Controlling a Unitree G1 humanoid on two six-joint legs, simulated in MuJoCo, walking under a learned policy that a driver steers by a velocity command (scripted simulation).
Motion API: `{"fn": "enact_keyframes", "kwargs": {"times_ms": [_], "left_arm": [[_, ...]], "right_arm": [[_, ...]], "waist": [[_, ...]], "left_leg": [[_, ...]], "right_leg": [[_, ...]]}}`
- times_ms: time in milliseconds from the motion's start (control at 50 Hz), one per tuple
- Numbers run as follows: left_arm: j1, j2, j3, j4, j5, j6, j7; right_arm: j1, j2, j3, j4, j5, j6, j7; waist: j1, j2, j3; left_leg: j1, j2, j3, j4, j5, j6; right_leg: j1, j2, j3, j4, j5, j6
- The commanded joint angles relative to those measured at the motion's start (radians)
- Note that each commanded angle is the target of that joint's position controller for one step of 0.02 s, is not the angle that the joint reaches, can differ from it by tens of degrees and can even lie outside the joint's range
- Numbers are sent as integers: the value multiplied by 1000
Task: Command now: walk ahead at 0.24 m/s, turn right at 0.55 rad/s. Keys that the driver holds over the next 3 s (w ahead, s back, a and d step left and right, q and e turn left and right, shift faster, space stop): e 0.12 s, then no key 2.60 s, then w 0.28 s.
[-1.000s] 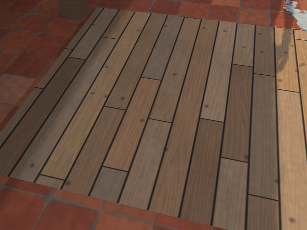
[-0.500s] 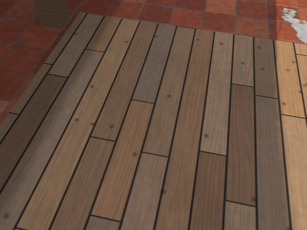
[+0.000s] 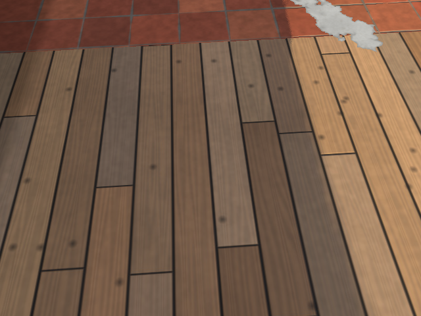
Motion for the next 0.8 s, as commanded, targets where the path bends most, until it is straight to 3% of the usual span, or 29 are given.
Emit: {"fn": "enact_keyframes", "kwargs": {"times_ms": [20, 80, 180, 280, 380, 420, 440, 460, 480, 500, 520, 540, 600, 680, 720, 740, 780, 800], "left_arm": [[61, 113, 19, -44, -6, -19, 8], [103, 151, 27, -53, -2, -14, 11], [168, 143, 20, -67, -2, 10, 26], [204, 134, 10, -68, 14, 19, 37], [179, 138, -1, -68, 23, 27, 39], [132, 138, -7, -72, 13, 28, 41], [100, 134, -12, -78, -3, 23, 42], [115, 99, -27, -96, -9, 11, 40], [209, 68, -31, -77, -4, 16, 42], [231, 106, -19, -56, 5, 44, 47], [178, 121, -16, -48, 11, 59, 45], [135, 106, -19, -45, 11, 69, 40], [141, 70, -34, -11, 7, 87, 24], [101, 62, -43, 21, 1, 88, 33], [109, 53, -50, 46, 2, 81, 36], [103, 59, -51, 55, 6, 75, 38], [87, 104, -52, 53, 25, 55, 40], [58, 119, -49, 77, 8, 51, 36]], "right_arm": [[121, -76, -19, -42, -18, 42, 1], [66, -83, -17, -76, -13, 61, 3], [-56, -112, -15, -129, -5, 79, 3], [-112, -117, -6, -149, 3, 81, 0], [-92, -119, 2, -144, 14, 70, -8], [-30, -115, 3, -122, 17, 63, -16], [26, -112, 3, -104, 11, 55, -21], [71, -160, -3, -101, 0, 43, -30], [56, -206, -2, -122, 8, 44, -29], [63, -168, 12, -109, 27, 53, -20], [30, -144, 21, -113, 20, 51, -12], [-13, -122, 31, -114, 13, 52, -10], [-75, -131, 35, -103, 1, 59, -17], [-19, -157, 28, -63, 7, 64, -11], [-37, -161, 25, -54, 10, 70, -9], [-28, -159, 24, -46, 10, 73, -7], [-11, -141, 25, -40, 12, 71, 1], [-1, -115, 26, -30, 21, 76, 6]], "waist": [[-37, -2, -128], [-23, -38, -158], [24, -75, -163], [52, -85, -134], [45, -86, -103], [7, -81, -100], [-33, -61, -115], [-29, 35, -189], [15, 181, -212], [5, 200, -261], [4, 126, -189], [14, 84, -144], [49, 139, -103], [12, 130, -125], [28, 123, -117], [26, 109, -106], [3, 59, -94], [-27, -69, -30]], "left_leg": [[-71, 19, -30, -76, 27, -30], [-112, 11, -17, -157, 103, -48], [-194, 15, -29, -262, 189, -48], [-186, -1, -38, -379, 173, -20], [-36, -44, -28, -541, 77, 20], [122, -61, -17, -722, 124, 42], [269, -41, -35, -873, 296, 55], [447, 109, -182, -896, 656, 88], [513, 317, -358, -839, 1169, 221], [439, 377, -437, -850, 1132, 336], [368, 334, -409, -898, 957, 336], [305, 269, -338, -933, 783, 287], [233, 135, -189, -981, 555, 181], [282, 125, -204, -969, 394, 176], [245, 110, -206, -960, 273, 151], [207, 102, -211, -966, 207, 121], [140, 70, -201, -960, 82, 63], [206, 7, -130, -971, 94, 51]], "right_leg": [[143, -281, 251, -130, 834, -141], [161, -247, 235, -108, 894, -98], [247, -244, 277, -91, 808, -29], [327, -280, 316, -70, 815, -33], [312, -294, 339, -10, 850, -59], [262, -269, 341, 36, 803, -26], [203, -243, 334, 82, 735, 14], [122, -186, 304, 166, 496, 62], [30, -47, 211, 303, -195, 91], [29, -19, 166, 387, -506, 98], [9, -31, 174, 465, -497, 110], [14, -45, 182, 468, -444, 122], [84, -70, 139, 323, -329, 161], [119, -83, 95, 126, -244, 167], [182, -89, 75, -29, -107, 153], [223, -105, 96, -98, -28, 144], [254, -213, 217, -124, -1, 118], [92, -211, 227, -129, -87, 96]]}}
Next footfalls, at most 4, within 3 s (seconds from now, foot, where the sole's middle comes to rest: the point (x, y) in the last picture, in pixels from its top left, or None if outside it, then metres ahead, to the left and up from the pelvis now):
0.46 left None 0.23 0.12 -0.77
0.76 right None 0.12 -0.08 -0.77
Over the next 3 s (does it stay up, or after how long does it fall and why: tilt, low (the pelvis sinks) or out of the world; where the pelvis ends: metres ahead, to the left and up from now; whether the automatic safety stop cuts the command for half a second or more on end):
stays up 0.21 0.03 0.00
